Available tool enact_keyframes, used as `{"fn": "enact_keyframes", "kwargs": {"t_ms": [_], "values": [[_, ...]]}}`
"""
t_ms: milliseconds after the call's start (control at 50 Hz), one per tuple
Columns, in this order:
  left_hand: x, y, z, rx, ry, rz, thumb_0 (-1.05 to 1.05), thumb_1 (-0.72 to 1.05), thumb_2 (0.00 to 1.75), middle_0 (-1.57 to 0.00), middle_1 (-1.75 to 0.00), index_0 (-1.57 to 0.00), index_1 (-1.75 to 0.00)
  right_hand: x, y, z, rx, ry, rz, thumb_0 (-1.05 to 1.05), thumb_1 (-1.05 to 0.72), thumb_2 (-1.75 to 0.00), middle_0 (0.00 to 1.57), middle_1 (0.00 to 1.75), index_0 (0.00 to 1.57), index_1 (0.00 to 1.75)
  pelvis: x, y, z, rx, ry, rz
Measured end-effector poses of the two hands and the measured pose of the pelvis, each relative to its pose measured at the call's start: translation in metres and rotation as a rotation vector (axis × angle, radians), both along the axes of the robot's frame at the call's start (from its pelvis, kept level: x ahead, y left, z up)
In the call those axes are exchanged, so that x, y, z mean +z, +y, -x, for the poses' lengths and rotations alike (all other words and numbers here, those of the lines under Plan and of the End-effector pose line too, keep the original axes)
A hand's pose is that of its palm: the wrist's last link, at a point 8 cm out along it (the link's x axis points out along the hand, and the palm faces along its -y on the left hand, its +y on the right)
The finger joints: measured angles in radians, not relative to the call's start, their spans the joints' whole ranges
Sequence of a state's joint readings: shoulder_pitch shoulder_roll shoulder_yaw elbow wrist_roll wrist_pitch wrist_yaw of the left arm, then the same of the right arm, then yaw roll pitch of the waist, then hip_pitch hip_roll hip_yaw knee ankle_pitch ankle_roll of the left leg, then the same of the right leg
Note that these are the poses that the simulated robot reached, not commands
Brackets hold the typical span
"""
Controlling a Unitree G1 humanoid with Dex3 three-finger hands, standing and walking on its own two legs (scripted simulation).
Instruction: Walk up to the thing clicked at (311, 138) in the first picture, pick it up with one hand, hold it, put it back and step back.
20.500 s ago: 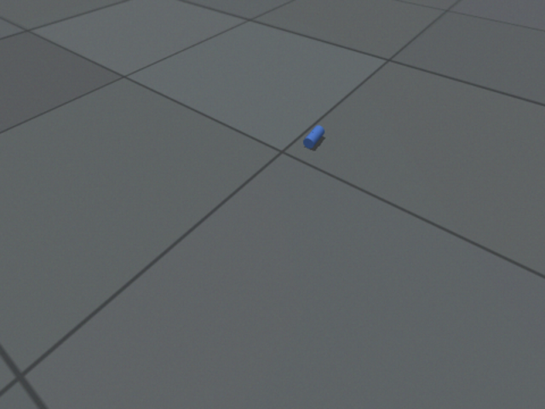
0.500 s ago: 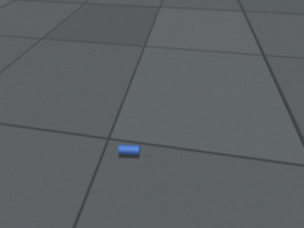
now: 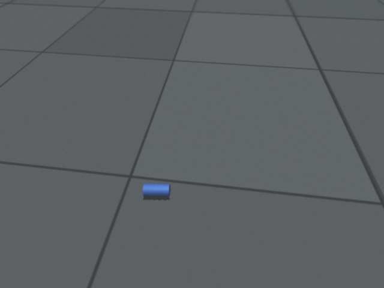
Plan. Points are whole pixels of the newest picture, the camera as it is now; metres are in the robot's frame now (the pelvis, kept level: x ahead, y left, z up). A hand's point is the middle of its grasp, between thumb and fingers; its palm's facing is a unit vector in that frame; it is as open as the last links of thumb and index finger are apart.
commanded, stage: stand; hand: left
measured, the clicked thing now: (156, 189) +0.79 +0.24 -0.75
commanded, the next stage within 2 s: walk up in 0.34 s
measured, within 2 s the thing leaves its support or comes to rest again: neither
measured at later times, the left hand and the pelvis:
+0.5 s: hand out of the picture +0.07 +0.28 -0.15, palm faces +0.04 -0.94 -0.35, open 7.3 cm; pelvis +0.03 +0.01 +0.00, yaw +1 degrees
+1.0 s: hand (58, 261) +0.23 +0.36 -0.15, palm faces -0.08 -0.94 -0.34, open 7.3 cm; pelvis +0.18 +0.08 +0.00, yaw -2 degrees
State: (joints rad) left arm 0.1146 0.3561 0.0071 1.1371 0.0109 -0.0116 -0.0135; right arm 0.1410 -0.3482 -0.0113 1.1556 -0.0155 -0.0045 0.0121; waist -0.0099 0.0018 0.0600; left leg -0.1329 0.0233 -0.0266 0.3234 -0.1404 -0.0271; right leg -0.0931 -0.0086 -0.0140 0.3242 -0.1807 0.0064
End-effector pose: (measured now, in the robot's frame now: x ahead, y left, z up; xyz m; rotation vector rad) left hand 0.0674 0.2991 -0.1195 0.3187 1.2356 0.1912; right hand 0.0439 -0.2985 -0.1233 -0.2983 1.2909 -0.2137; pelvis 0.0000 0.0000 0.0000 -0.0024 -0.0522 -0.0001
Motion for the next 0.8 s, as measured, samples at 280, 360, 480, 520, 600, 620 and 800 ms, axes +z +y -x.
{"fn": "enact_keyframes", "kwargs": {"t_ms": [280,360,480,520,600,620,800], "values": [[0.001,0.001,-0.005,-0.005,-0.006,-0.002,0.00,0.91,0.90,-0.20,-0.30,-0.21,-0.30,0.000,0.004,-0.017,0.019,-0.034,-0.005,0.00,-0.91,-0.90,0.20,0.30,0.20,0.30,0.000,0.001,-0.005,-0.004,0.003,-0.001],[0.001,0.000,-0.007,-0.003,-0.016,0.002,0.00,0.91,0.89,-0.20,-0.30,-0.21,-0.30,0.002,0.004,-0.025,0.026,-0.053,-0.007,0.00,-0.91,-0.90,0.20,0.30,0.20,0.30,0.000,0.001,-0.006,-0.002,0.003,-0.001],[0.006,0.019,0.002,0.046,-0.061,0.000,0.00,0.90,0.89,-0.21,-0.30,-0.21,-0.30,0.011,-0.003,-0.039,0.059,-0.054,0.019,0.00,-0.91,-0.90,0.20,0.30,0.21,0.30,-0.001,0.010,-0.022,0.013,0.012,0.004],[0.004,0.031,0.011,0.066,-0.041,-0.012,0.00,0.90,0.89,-0.21,-0.30,-0.21,-0.30,0.013,-0.004,-0.050,0.073,-0.054,0.041,0.00,-0.91,-0.90,0.20,0.30,0.20,0.30,-0.003,0.018,-0.028,0.015,0.004,0.013],[-0.005,0.063,0.024,0.095,0.037,-0.020,0.00,0.90,0.89,-0.21,-0.30,-0.21,-0.30,0.017,0.007,-0.078,0.090,-0.073,0.072,0.00,-0.91,-0.90,0.20,0.30,0.20,0.30,-0.010,0.040,-0.048,0.027,-0.007,0.044],[-0.009,0.072,0.024,0.098,0.055,-0.020,0.00,0.90,0.89,-0.21,-0.30,-0.21,-0.30,0.018,0.012,-0.085,0.091,-0.085,0.080,0.00,-0.91,-0.90,0.20,0.30,0.20,0.30,-0.014,0.046,-0.054,0.029,-0.008,0.047],[-0.017,0.104,-0.050,0.033,0.048,0.003,0.01,0.91,0.90,-0.20,-0.30,-0.21,-0.30,0.028,0.056,-0.101,0.022,-0.119,0.086,0.00,-0.91,-0.90,0.20,0.30,0.20,0.30,-0.011,0.077,-0.106,0.006,-0.026,0.019]]}}
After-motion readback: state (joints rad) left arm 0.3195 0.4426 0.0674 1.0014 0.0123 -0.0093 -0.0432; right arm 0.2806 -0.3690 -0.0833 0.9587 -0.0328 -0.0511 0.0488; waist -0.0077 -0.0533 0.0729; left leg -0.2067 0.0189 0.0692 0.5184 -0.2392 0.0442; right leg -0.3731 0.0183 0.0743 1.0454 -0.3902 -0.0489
